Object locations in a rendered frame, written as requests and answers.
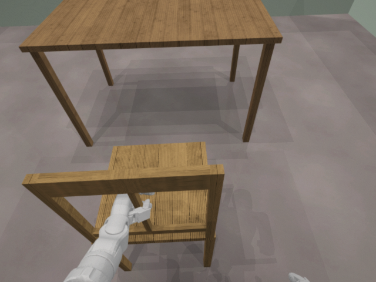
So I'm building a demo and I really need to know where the table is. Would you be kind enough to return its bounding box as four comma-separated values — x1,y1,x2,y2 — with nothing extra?
19,0,283,147

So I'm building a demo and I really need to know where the left robot hand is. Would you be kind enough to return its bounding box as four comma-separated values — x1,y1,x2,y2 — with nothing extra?
110,192,155,225

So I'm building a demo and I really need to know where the robot left forearm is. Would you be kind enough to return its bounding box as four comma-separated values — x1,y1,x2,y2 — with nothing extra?
63,214,129,282

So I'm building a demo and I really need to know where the chair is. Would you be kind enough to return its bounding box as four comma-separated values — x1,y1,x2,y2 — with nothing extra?
22,142,224,271

